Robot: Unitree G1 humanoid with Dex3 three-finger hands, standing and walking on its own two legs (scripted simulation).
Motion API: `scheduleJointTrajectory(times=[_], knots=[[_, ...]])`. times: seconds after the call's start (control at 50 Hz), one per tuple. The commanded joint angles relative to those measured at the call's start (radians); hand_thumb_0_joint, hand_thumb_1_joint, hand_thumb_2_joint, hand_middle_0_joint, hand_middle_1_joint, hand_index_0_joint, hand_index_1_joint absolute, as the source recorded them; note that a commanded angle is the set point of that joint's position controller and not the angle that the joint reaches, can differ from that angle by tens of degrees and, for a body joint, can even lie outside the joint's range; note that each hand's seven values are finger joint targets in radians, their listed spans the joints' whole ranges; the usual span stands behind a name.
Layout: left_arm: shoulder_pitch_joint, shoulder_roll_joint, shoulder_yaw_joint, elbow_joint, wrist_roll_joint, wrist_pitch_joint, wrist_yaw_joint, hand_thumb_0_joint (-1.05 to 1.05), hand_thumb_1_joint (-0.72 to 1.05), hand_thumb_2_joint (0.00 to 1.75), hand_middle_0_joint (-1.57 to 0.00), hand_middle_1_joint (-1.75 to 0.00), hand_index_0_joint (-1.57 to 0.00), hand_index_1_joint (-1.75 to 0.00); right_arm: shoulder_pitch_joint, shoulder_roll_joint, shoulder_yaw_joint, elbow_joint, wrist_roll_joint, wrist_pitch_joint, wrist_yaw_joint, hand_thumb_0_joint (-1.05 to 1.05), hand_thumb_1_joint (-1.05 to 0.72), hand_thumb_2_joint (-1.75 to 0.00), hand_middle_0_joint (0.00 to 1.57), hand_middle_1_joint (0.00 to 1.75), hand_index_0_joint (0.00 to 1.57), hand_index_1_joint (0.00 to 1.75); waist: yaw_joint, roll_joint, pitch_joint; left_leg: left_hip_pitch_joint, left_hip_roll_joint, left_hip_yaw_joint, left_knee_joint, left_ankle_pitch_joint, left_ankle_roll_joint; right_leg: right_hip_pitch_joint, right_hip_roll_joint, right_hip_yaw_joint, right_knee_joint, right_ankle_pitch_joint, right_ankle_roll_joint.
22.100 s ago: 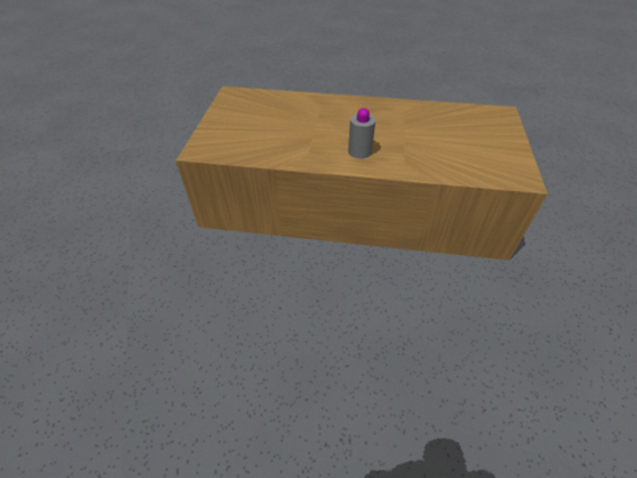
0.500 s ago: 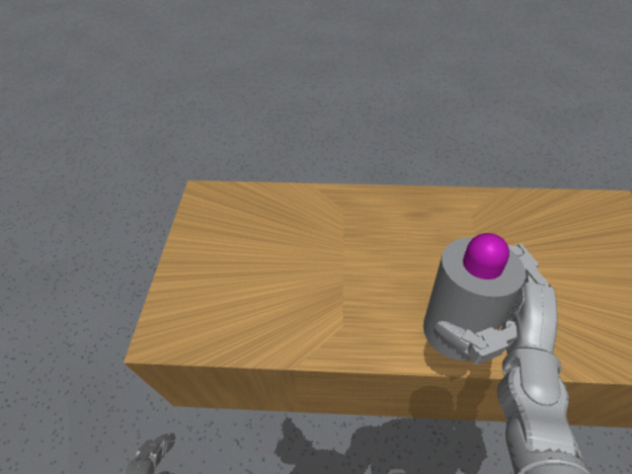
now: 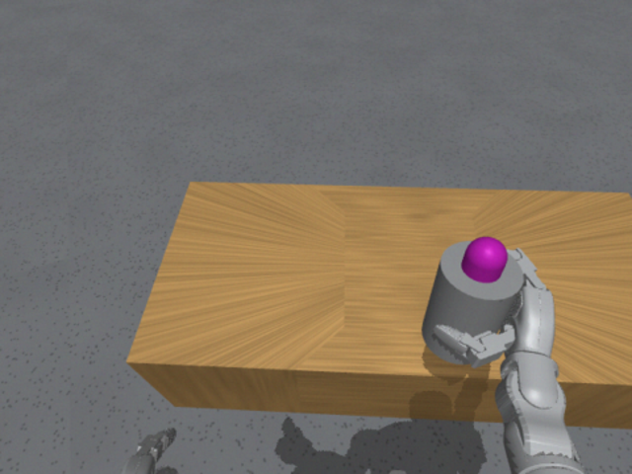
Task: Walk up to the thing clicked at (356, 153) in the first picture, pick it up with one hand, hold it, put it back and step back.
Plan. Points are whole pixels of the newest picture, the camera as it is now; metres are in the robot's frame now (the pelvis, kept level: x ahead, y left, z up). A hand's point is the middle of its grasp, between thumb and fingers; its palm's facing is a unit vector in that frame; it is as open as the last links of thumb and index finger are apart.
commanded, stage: hold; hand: right
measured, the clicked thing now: (470, 294) +0.33 -0.17 +0.05
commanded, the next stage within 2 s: crouch in 1.50 s
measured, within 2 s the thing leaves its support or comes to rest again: neither
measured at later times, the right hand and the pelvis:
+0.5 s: hand (474, 302) +0.33 -0.17 +0.04, palm faces +0.24 +0.97 -0.02, open 12.2 cm; pelvis +0.00 +0.00 +0.00, yaw +0 degrees
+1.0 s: hand (476, 305) +0.33 -0.17 +0.04, palm faces +0.24 +0.97 -0.01, open 12.2 cm; pelvis +0.00 +0.00 +0.00, yaw +0 degrees
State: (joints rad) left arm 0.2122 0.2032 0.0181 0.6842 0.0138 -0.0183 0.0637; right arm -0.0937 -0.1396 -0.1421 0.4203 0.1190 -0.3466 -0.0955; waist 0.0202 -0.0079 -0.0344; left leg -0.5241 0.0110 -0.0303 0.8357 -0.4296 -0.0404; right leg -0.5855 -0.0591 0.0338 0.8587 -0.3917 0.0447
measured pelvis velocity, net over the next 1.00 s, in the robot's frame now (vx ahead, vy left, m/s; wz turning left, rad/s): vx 0.00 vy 0.00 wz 0.00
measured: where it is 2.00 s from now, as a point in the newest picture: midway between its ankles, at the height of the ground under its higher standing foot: outside the picture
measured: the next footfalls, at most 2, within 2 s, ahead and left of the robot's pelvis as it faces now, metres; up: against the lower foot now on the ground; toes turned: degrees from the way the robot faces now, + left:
none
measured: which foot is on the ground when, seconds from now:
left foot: down 0.00-1.00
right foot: down 0.00-1.00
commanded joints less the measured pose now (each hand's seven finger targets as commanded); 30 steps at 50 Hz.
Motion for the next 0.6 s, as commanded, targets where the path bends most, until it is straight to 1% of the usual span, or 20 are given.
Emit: scheduleJointTrajectory(times=[0.0,0.02,0.04,0.06,0.08,0.1,0.12,0.14,0.18,0.2,0.24,0.26,0.32,0.34,0.42,0.46,0.48,0.5,0.54,0.58], knots=[[-0.039,0.123,0.041,-0.131,0.0,-0.042,0.011,0.0,0.9,0.91,-0.21,-0.32,-0.21,-0.31,-0.347,-0.153,-0.066,-0.359,0.02,-0.133,-0.003,0.0,0.03,-1.29,1.22,1.42,1.27,1.42,-0.009,-0.03,-0.315,0.111,-0.018,0.045,-0.129,0.29,0.028,0.2,0.038,-0.052,-0.115,0.225,-0.043],[-0.034,0.124,0.04,-0.133,-0.001,-0.043,0.014,0.0,0.91,0.9,-0.2,-0.31,-0.21,-0.31,-0.386,-0.143,-0.054,-0.374,0.023,-0.135,-0.004,0.0,0.03,-1.31,1.22,1.43,1.28,1.43,0.004,-0.028,-0.325,0.102,-0.019,0.046,-0.125,0.296,0.029,0.207,0.037,-0.05,-0.117,0.231,-0.042],[-0.034,0.129,0.043,-0.128,-0.001,-0.046,0.011,0.0,0.91,0.9,-0.2,-0.31,-0.21,-0.31,-0.332,-0.11,-0.036,-0.314,0.024,-0.128,0.001,0.0,0.01,-1.3,1.23,1.42,1.28,1.42,0.001,-0.022,-0.315,0.098,-0.021,0.051,-0.12,0.304,0.029,0.207,0.035,-0.049,-0.119,0.245,-0.039],[-0.03,0.135,0.048,-0.121,0.001,-0.046,0.011,0.0,0.91,0.91,-0.2,-0.32,-0.21,-0.31,-0.37,-0.115,-0.033,-0.335,0.026,-0.132,0.0,0.0,0.03,-1.3,1.22,1.42,1.27,1.42,0.01,-0.046,-0.319,0.079,-0.022,0.052,-0.117,0.3,0.032,0.212,0.033,-0.046,-0.119,0.242,-0.037],[-0.033,0.135,0.045,-0.121,0.0,-0.049,0.011,0.0,0.91,0.9,-0.21,-0.32,-0.21,-0.31,-0.348,-0.088,-0.017,-0.281,0.024,-0.126,0.003,0.0,0.02,-1.32,1.23,1.44,1.29,1.44,0.016,-0.022,-0.301,0.07,-0.025,0.056,-0.115,0.3,0.03,0.213,0.03,-0.043,-0.119,0.244,-0.037],[-0.025,0.134,0.05,-0.117,0.002,-0.047,0.01,0.0,0.9,0.91,-0.21,-0.31,-0.21,-0.31,-0.4,-0.14,-0.046,-0.357,0.02,-0.137,-0.002,0.0,0.03,-1.31,1.22,1.43,1.28,1.43,0.005,-0.049,-0.34,0.086,-0.02,0.051,-0.11,0.321,0.031,0.222,0.032,-0.043,-0.109,0.264,-0.037],[-0.013,0.134,0.049,-0.114,0.001,-0.045,0.013,0.0,0.9,0.91,-0.2,-0.31,-0.21,-0.31,-0.383,-0.141,-0.05,-0.322,0.016,-0.137,-0.001,0.0,0.02,-1.32,1.23,1.44,1.29,1.44,0.012,-0.031,-0.343,0.09,-0.019,0.05,-0.111,0.34,0.029,0.23,0.032,-0.045,-0.105,0.282,-0.039],[-0.017,0.133,0.048,-0.115,0.002,-0.046,0.012,0.0,0.9,0.91,-0.21,-0.31,-0.21,-0.31,-0.329,-0.11,-0.027,-0.287,0.017,-0.128,0.005,0.0,0.04,-1.33,1.23,1.45,1.29,1.45,0.006,-0.019,-0.317,0.089,-0.021,0.056,-0.108,0.338,0.03,0.211,0.032,-0.043,-0.111,0.287,-0.038],[-0.011,0.138,0.052,-0.118,0.003,-0.043,0.009,0.0,0.9,0.91,-0.21,-0.32,-0.21,-0.31,-0.387,-0.134,-0.04,-0.329,0.016,-0.134,0.004,0.0,0.06,-1.33,1.22,1.44,1.28,1.44,0.005,-0.034,-0.341,0.089,-0.021,0.053,-0.108,0.337,0.032,0.224,0.031,-0.042,-0.111,0.288,-0.037],[-0.018,0.139,0.051,-0.113,0.002,-0.045,0.009,0.0,0.91,0.9,-0.21,-0.32,-0.21,-0.31,-0.358,-0.103,-0.023,-0.268,0.017,-0.13,0.008,0.0,0.05,-1.32,1.23,1.44,1.29,1.44,0.014,-0.029,-0.311,0.063,-0.023,0.057,-0.109,0.32,0.031,0.222,0.029,-0.041,-0.113,0.276,-0.036],[-0.018,0.144,0.051,-0.12,0.001,-0.045,0.006,0.0,0.91,0.9,-0.21,-0.32,-0.21,-0.31,-0.401,-0.142,-0.046,-0.347,0.019,-0.139,0.003,0.0,0.04,-1.33,1.23,1.45,1.29,1.45,0.001,-0.059,-0.35,0.078,-0.023,0.055,-0.104,0.319,0.035,0.239,0.029,-0.038,-0.117,0.279,-0.032],[-0.023,0.141,0.049,-0.122,0.001,-0.043,0.007,0.0,0.9,0.9,-0.21,-0.32,-0.21,-0.31,-0.362,-0.135,-0.048,-0.299,0.018,-0.136,0.003,0.0,0.02,-1.32,1.23,1.44,1.29,1.44,-0.004,-0.042,-0.335,0.086,-0.024,0.058,-0.107,0.317,0.033,0.228,0.03,-0.039,-0.118,0.279,-0.032],[-0.03,0.133,0.045,-0.128,0.001,-0.048,0.005,0.0,0.9,0.91,-0.21,-0.32,-0.21,-0.31,-0.391,-0.122,-0.041,-0.335,0.027,-0.135,0.002,0.0,0.03,-1.32,1.23,1.44,1.29,1.44,0.0,-0.037,-0.344,0.095,-0.022,0.051,-0.121,0.31,0.03,0.225,0.035,-0.045,-0.115,0.255,-0.038],[-0.027,0.136,0.047,-0.126,0.0,-0.047,0.008,0.0,0.9,0.91,-0.21,-0.32,-0.21,-0.31,-0.429,-0.158,-0.073,-0.34,0.026,-0.138,-0.001,0.0,0.03,-1.32,1.23,1.44,1.29,1.44,0.005,-0.034,-0.336,0.085,-0.022,0.048,-0.125,0.294,0.03,0.219,0.035,-0.046,-0.116,0.234,-0.041],[-0.032,0.131,0.043,-0.121,0.0,-0.046,0.009,0.0,0.9,0.91,-0.2,-0.31,-0.21,-0.31,-0.376,-0.119,-0.038,-0.297,0.025,-0.136,0.002,0.0,0.02,-1.32,1.23,1.44,1.29,1.44,0.006,-0.014,-0.301,0.078,-0.022,0.049,-0.128,0.281,0.03,0.202,0.035,-0.049,-0.119,0.22,-0.042],[-0.03,0.131,0.043,-0.125,0.002,-0.046,0.01,0.0,0.9,0.9,-0.21,-0.31,-0.21,-0.31,-0.398,-0.16,-0.075,-0.33,0.019,-0.14,-0.004,0.0,0.03,-1.32,1.22,1.44,1.28,1.44,-0.007,-0.03,-0.324,0.091,-0.02,0.048,-0.123,0.289,0.031,0.204,0.035,-0.048,-0.116,0.229,-0.04],[-0.03,0.13,0.045,-0.122,0.001,-0.047,0.009,0.0,0.9,0.9,-0.2,-0.31,-0.21,-0.31,-0.341,-0.109,-0.034,-0.258,0.016,-0.13,0.002,0.0,0.03,-1.31,1.22,1.43,1.28,1.43,0.006,-0.01,-0.31,0.088,-0.019,0.045,-0.129,0.297,0.028,0.198,0.038,-0.053,-0.112,0.228,-0.044],[-0.026,0.133,0.046,-0.12,0.003,-0.046,0.009,0.0,0.91,0.91,-0.2,-0.32,-0.21,-0.31,-0.373,-0.124,-0.052,-0.277,0.018,-0.134,0.0,0.0,0.02,-1.32,1.23,1.44,1.29,1.44,0.007,0.001,-0.31,0.081,-0.021,0.047,-0.121,0.297,0.028,0.193,0.035,-0.049,-0.112,0.23,-0.044],[-0.029,0.131,0.044,-0.124,0.004,-0.046,0.007,0.0,0.91,0.9,-0.2,-0.31,-0.21,-0.31,-0.358,-0.123,-0.051,-0.284,0.02,-0.14,0.006,0.0,0.04,-1.31,1.22,1.43,1.28,1.43,0.0,-0.023,-0.33,0.096,-0.018,0.044,-0.123,0.307,0.028,0.201,0.038,-0.053,-0.109,0.238,-0.044],[-0.023,0.13,0.041,-0.126,0.002,-0.042,0.007,0.0,0.9,0.91,-0.2,-0.31,-0.21,-0.31,-0.396,-0.16,-0.065,-0.347,0.015,-0.146,0.002,0.0,0.04,-1.32,1.23,1.44,1.29,1.44,-0.006,-0.047,-0.364,0.105,-0.017,0.041,-0.115,0.338,0.03,0.233,0.036,-0.052,-0.105,0.273,-0.041]])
